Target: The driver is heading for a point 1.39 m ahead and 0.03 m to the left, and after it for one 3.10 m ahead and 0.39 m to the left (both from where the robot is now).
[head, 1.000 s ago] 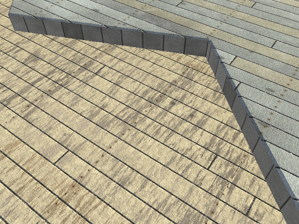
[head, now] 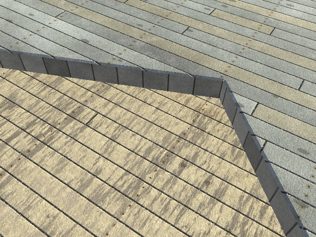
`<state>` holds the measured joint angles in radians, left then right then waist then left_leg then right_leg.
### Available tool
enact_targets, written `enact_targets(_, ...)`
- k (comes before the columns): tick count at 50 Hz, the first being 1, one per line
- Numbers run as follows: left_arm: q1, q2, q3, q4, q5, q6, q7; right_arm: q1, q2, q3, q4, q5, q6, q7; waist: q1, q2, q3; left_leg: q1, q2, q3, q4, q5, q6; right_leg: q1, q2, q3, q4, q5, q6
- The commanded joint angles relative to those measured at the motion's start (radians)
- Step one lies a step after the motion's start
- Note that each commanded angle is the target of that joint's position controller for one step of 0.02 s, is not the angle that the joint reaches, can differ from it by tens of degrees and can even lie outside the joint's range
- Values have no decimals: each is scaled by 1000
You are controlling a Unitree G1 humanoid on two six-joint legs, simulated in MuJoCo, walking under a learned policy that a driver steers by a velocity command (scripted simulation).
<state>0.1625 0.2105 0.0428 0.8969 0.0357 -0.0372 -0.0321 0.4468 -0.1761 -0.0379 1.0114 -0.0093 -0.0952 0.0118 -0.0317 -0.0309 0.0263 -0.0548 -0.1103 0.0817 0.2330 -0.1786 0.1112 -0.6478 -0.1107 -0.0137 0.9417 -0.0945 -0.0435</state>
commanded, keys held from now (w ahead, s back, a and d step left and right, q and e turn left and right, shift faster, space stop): w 0.58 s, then no key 0.40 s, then w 0.02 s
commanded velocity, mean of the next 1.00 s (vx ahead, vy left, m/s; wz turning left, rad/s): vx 0.39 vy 0.00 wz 0.00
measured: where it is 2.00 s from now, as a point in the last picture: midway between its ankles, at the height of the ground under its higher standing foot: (157, 169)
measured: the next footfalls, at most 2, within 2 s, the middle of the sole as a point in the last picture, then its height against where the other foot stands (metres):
right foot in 0.26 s outside the picture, level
left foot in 0.78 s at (147, 218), level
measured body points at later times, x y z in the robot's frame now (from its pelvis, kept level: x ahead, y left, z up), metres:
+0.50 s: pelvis +0.28 -0.06 +0.00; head +0.30 -0.06 +0.45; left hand +0.27 +0.19 -0.15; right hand +0.35 -0.30 -0.15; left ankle +0.30 +0.09 -0.67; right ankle +0.28 -0.11 -0.75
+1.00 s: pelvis +0.47 -0.01 -0.01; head +0.50 +0.00 +0.44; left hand +0.49 +0.21 -0.17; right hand +0.52 -0.25 -0.15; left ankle +0.55 +0.05 -0.75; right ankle +0.44 -0.15 -0.70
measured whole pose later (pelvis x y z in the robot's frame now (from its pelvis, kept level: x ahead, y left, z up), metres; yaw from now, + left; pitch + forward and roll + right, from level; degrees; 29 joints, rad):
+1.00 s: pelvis +0.47 -0.01 -0.01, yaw +0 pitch -1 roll +0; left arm 0.26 0.17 0.03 1.05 0.03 -0.01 0.03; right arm 0.23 -0.17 -0.01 1.03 -0.02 -0.06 -0.02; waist 0.01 -0.02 0.08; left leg -0.30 -0.05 0.10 0.41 -0.09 0.10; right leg -0.35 -0.01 0.02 0.90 -0.46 -0.01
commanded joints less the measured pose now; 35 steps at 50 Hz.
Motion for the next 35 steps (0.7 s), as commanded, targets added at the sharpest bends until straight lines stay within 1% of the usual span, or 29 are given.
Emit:
enact_targets(1, -97, 30, 1, -67, -7, -7, -5, 50, -105, -13, -27, 3, -16, -6, 1, 63, 79, -26, 277, -183, -137, 219, 84, -51, 10, -26, -133, 102, 17)
enact_targets(3, -158, 24, -3, -82, -11, -8, -6, 86, -105, -10, -12, 1, -16, -11, -18, 77, 82, 13, 275, -166, -126, 268, 75, -38, 29, -43, -213, 134, 15)
enact_targets(6, -237, 26, -6, -105, -13, -11, -4, 130, -106, -6, 12, -9, -12, -20, -39, 85, 93, 101, 293, -156, -89, 371, 83, -36, 53, -62, -296, 111, 2)
enact_targets(8, -266, 32, -4, -120, -14, -17, -3, 141, -116, -7, 26, -16, -9, -27, -39, 91, 100, 161, 317, -158, -54, 447, 91, -28, 65, -66, -336, 58, -19)
enact_targets(9, -263, 37, -2, -123, -14, -21, -2, 135, -123, -9, 31, -18, -8, -30, -30, 94, 98, 183, 326, -155, -28, 509, 89, -5, 75, -70, -357, 21, -33)
enact_targets(10, -234, 40, 0, -117, -15, -25, 1, 116, -130, -10, 32, -19, -8, -32, -8, 102, 86, 185, 327, -140, 15, 621, 80, 59, 95, -80, -385, -18, -51)
enact_targets(11, -172, 51, 7, -99, -14, -30, 8, 100, -140, -12, 34, -18, -8, -34, 21, 112, 53, 179, 324, -128, 90, 773, 67, 161, 129, -95, -404, -58, -70)
enact_targets(12, -49, 69, 19, -59, -14, -37, 17, 89, -151, -14, 38, -17, -5, -33, 72, 110, -12, 169, 308, -111, 228, 874, 53, 307, 164, -108, -444, -66, -92)
enact_targets(13, 132, 103, 36, -1, -3, -47, 29, 70, -152, -12, 34, -11, -5, -31, 147, 89, -106, 62, 272, -78, 426, 792, 33, 549, 142, -79, -480, -28, -125)
enact_targets(14, 320, 193, 60, 31, 24, -54, 41, 60, -118, -1, -5, -1, -8, -29, 206, -8, -246, -159, 219, -42, 737, 414, 16, 818, -103, 189, -485, -138, -183)
enact_targets(15, 332, 242, 75, 40, 13, -42, 33, 177, -45, 6, -4, 40, -9, -17, 141, -237, -366, -495, 20, -31, 1106, -318, -26, 1029, -339, 697, -629, -205, -338)
enact_targets(16, 234, 186, 65, 25, -14, -32, 24, 103, -143, -17, -3, 11, -6, -22, 120, -50, -247, -599, 85, -136, 1152, -270, -9, 924, -286, 641, -668, -215, -308)
enact_targets(17, 141, 130, 48, 14, -21, -38, 20, -4, -133, -18, -36, 4, -10, -17, 95, -7, -121, -611, 128, -142, 1109, -178, -7, 783, -246, 477, -687, -150, -275)
enact_targets(18, 105, 83, 36, 21, -17, -46, 18, -40, -109, -16, -43, 1, -11, -14, 63, 35, -44, -570, 161, -135, 1044, -129, -11, 653, -202, 373, -722, -29, -240)
enact_targets(19, 98, 43, 23, 37, -18, -54, 19, -72, -99, -19, -50, -18, 2, -9, 30, 47, -9, -521, 190, -139, 980, -98, -12, 571, -134, 281, -745, 19, -181)
enact_targets(20, 111, 44, 20, 53, -18, -60, 25, -22, -67, -12, -41, -27, 18, -1, 6, -11, -18, -474, 191, -128, 952, -94, -25, 533, -132, 243, -757, 59, -182)
enact_targets(21, 144, 36, 17, 70, -19, -69, 26, -18, -59, -11, -35, -32, 29, 3, 0, -5, -11, -462, 193, -121, 941, -91, -33, 517, -119, 221, -765, 123, -182)
enact_targets(22, 170, 43, 17, 85, -25, -76, 27, -29, -51, -12, -39, -35, 37, 8, -6, -8, -2, -471, 194, -110, 923, -84, -42, 504, -110, 193, -775, 148, -186)
enact_targets(23, 181, 58, 19, 93, -26, -80, 28, -55, -53, -12, -47, -35, 42, 12, -12, -4, 8, -493, 201, -101, 898, -63, -50, 499, -99, 169, -790, 146, -182)
enact_targets(24, 200, 69, 19, 100, -26, -82, 30, -107, -60, -13, -66, -35, 46, 16, -6, -3, 28, -534, 211, -90, 863, -28, -58, 500, -93, 149, -805, 160, -181)
enact_targets(25, 222, 73, 18, 109, -26, -81, 30, -159, -64, -13, -85, -34, 49, 18, 1, -5, 43, -568, 218, -78, 824, 11, -66, 504, -84, 130, -816, 171, -176)
enact_targets(27, 261, 71, 13, 120, -27, -78, 28, -258, -68, -9, -118, -28, 51, 19, 22, -13, 61, -607, 222, -57, 723, 85, -79, 522, -66, 103, -827, 205, -165)
enact_targets(29, 290, 69, 8, 128, -28, -77, 28, -341, -61, -2, -144, -20, 50, 21, 42, -19, 70, -597, 211, -38, 600, 146, -85, 536, -51, 77, -828, 237, -151)
enact_targets(30, 307, 65, 4, 134, -28, -77, 30, -369, -54, 2, -150, -16, 49, 20, 49, -16, 78, -580, 197, -23, 544, 172, -85, 547, -46, 58, -813, 345, -138)
enact_targets(32, 334, 64, -2, 150, -25, -76, 34, -396, -38, 12, -150, -12, 45, 13, 57, -29, 71, -512, 162, 5, 447, 202, -77, 568, -36, 11, -761, 524, -119)
enact_targets(34, 362, 59, -8, 167, -20, -70, 41, -413, -40, 15, -146, -10, 40, 4, 70, -50, 57, -463, 131, 16, 398, 204, -65, 612, -39, 0, -707, 613, -109)
enact_targets(35, 360, 61, -10, 172, -16, -67, 44, -407, -48, 13, -143, -11, 36, 0, 65, -62, 51, -441, 123, 9, 379, 185, -54, 635, -48, 4, -677, 642, -109)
